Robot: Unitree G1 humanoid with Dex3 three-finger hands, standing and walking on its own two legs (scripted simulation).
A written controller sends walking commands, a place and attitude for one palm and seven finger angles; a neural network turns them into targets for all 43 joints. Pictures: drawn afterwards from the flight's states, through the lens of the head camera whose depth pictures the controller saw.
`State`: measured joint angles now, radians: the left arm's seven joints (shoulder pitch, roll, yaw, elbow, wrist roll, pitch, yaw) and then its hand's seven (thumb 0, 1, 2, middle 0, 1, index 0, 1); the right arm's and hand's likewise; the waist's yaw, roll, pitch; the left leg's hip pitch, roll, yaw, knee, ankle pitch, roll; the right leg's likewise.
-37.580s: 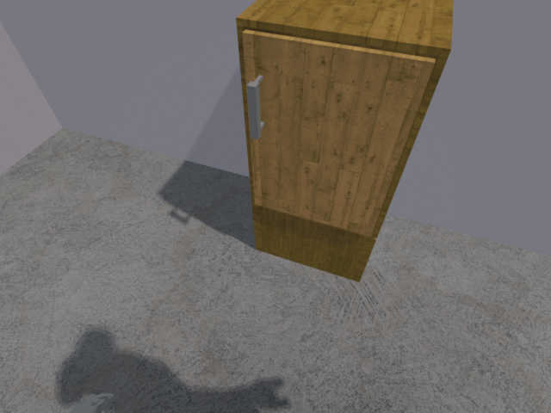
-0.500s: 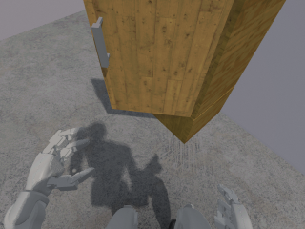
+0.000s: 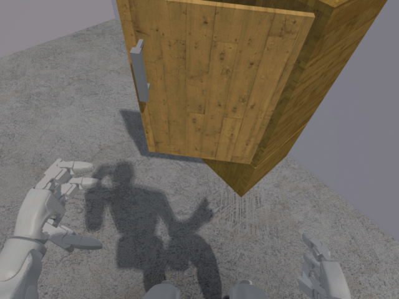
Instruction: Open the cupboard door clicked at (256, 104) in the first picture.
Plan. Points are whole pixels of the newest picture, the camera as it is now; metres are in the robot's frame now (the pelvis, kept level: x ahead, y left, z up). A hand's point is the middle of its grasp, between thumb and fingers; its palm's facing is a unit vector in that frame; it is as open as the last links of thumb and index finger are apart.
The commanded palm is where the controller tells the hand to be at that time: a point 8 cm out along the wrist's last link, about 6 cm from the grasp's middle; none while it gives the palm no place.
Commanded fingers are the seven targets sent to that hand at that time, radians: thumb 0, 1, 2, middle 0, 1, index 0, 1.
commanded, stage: raise the hand with hooked fingers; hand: left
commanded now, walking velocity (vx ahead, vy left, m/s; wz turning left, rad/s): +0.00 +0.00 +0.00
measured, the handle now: (142, 72) +0.63 +0.20 +0.05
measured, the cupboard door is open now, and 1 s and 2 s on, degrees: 41 41 41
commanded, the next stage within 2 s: move the hooked fingers beside the handle in 0.86 s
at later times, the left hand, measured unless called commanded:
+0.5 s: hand (69, 178) +0.30 +0.26 +0.07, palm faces -0.05 -1.00 -0.04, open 14.0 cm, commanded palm +0.27 +0.31 +0.07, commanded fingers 0.00 -0.50 0.30 -0.30 -1.20 -0.30 -1.20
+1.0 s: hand (73, 185) +0.29 +0.25 +0.07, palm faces -0.04 -1.00 -0.03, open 14.0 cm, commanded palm +0.27 +0.30 +0.07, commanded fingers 0.00 -0.50 0.30 -0.30 -1.20 -0.30 -1.20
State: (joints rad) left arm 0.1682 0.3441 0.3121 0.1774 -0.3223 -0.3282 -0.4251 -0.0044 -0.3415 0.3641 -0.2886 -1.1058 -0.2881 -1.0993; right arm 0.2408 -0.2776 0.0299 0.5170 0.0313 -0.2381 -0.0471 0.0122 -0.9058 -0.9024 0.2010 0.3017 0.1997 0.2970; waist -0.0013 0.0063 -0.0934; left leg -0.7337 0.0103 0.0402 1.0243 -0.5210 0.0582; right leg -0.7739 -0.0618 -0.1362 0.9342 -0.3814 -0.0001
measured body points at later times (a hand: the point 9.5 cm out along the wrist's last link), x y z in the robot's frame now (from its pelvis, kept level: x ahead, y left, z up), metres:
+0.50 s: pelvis +0.01 -0.01 +0.01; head +0.08 +0.00 +0.46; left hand +0.30 +0.31 +0.08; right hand +0.15 -0.27 -0.07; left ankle -0.01 +0.08 -0.68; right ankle +0.04 -0.13 -0.68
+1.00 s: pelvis +0.00 -0.02 +0.01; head +0.07 -0.01 +0.46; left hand +0.29 +0.30 +0.07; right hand +0.15 -0.27 -0.07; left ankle -0.01 +0.08 -0.68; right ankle +0.04 -0.13 -0.68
